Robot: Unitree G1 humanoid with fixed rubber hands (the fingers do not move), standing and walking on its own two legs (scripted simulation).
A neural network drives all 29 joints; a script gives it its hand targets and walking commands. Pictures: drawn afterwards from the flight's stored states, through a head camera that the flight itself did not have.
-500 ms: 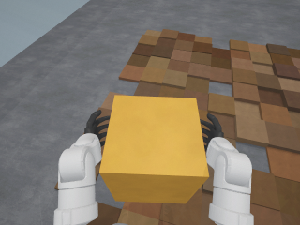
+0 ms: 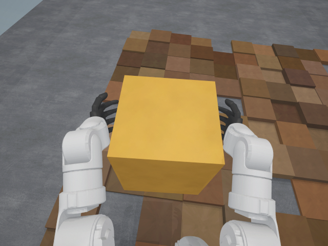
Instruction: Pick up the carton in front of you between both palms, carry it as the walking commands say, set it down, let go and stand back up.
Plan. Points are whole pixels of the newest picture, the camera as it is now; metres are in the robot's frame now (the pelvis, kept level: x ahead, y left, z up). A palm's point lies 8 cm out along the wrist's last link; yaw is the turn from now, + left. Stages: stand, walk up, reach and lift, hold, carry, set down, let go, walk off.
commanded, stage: carry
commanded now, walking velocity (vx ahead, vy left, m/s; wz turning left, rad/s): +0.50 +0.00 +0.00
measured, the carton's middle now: (165, 141) +0.35 -0.01 +0.04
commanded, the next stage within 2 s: none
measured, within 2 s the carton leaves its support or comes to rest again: neither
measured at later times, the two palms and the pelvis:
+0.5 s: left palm (114, 55) +0.64 +0.14 +0.09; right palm (205, 55) +0.67 -0.15 +0.09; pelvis +0.32 -0.03 +0.00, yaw +1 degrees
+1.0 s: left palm out of the picture +0.98 +0.17 +0.15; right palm out of the picture +0.96 -0.13 +0.16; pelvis +0.63 +0.03 +0.01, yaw +0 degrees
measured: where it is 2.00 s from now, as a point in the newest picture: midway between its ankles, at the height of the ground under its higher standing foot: (146, 100)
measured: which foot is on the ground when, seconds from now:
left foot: down 0.00-0.28, up 0.30-0.70, down 0.72-1.00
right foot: up 0.00-0.26, down 0.28-0.74, up 0.76-1.00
